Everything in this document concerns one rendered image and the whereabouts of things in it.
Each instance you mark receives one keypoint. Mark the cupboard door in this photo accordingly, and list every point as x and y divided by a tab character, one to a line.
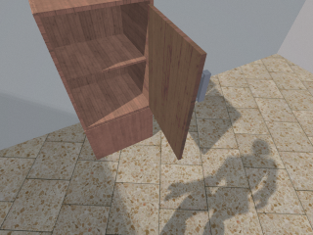
175	68

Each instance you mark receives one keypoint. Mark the handle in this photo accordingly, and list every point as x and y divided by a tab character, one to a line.
205	78

